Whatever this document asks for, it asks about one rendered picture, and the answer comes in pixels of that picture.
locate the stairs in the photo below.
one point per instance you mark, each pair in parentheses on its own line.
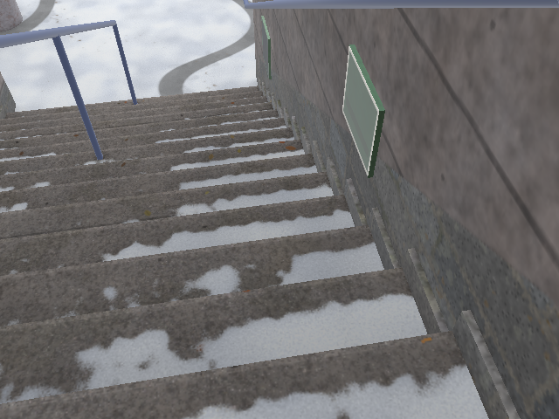
(204,238)

